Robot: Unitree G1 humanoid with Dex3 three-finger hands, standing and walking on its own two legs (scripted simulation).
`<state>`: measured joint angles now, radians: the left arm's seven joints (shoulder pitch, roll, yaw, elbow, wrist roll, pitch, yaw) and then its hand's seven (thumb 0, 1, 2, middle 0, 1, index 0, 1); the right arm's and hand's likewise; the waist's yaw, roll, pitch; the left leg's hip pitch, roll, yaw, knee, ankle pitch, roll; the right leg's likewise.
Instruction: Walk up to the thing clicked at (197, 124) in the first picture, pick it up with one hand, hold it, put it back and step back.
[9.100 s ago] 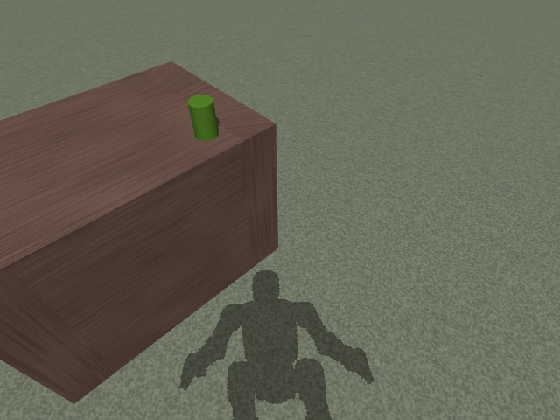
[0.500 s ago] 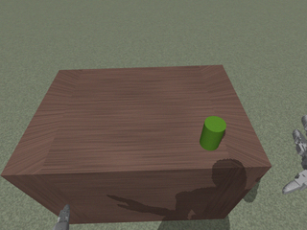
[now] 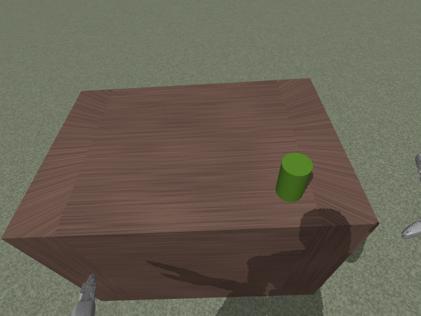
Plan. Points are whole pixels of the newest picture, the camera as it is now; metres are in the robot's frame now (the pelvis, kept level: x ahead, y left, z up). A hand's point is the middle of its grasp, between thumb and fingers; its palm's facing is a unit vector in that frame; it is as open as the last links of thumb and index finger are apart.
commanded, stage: go down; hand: right
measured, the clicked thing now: (292, 178) +0.46 -0.18 -0.05
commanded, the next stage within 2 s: approach in 1.90 s
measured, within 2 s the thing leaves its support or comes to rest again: neither
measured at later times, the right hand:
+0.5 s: hand (417, 172) +0.36 -0.35 +0.09, palm faces +0.17 +0.99 +0.01, open 17.6 cm
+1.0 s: hand (419, 162) +0.38 -0.37 +0.09, palm faces +0.17 +0.99 +0.01, open 17.5 cm
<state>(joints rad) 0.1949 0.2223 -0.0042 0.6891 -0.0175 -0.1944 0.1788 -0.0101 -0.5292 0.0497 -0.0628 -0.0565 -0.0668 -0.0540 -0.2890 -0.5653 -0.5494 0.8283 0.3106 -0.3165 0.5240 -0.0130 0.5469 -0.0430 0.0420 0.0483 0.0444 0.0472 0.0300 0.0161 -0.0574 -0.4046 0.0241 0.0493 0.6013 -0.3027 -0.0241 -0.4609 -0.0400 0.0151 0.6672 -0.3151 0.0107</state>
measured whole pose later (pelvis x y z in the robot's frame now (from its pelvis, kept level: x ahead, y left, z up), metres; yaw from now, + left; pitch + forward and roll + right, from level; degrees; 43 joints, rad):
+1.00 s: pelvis +0.00 +0.00 -0.03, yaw +1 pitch +13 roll +3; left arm 0.27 0.26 -0.06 0.49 -0.01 -0.17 0.14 -0.01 -0.55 0.07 -0.06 -0.05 -0.06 -0.06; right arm -0.54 -0.78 -0.65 1.05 0.25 -0.25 0.59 -0.01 0.55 -0.05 0.05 0.05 0.05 0.05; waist 0.09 0.02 -0.11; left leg -0.65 0.01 0.05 0.80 -0.38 -0.02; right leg -0.72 -0.06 0.03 0.88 -0.40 0.01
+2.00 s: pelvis -0.01 +0.00 -0.03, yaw +1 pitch +14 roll +3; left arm 0.30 0.27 -0.06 0.43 -0.01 -0.17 0.14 -0.01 -0.53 0.06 -0.06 -0.05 -0.06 -0.05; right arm -0.54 -0.81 -0.67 1.08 0.23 -0.24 0.60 -0.01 0.58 -0.06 0.04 0.05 0.05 0.05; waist 0.11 0.02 -0.12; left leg -0.69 0.00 0.05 0.84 -0.39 -0.02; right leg -0.76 -0.06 0.03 0.92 -0.41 0.01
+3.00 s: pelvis -0.02 +0.00 -0.07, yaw +3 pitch +19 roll +3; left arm 0.41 0.24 0.06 0.05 0.04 -0.07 0.00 -0.01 -0.53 0.04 -0.06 -0.05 -0.07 -0.05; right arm -0.60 -0.41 -0.47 0.97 0.10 -0.43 0.18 -0.01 0.55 -0.05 0.04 0.05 0.04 0.05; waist 0.16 0.01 -0.14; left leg -0.95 -0.01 0.03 1.09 -0.47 -0.01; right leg -0.99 -0.07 0.03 1.14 -0.49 0.02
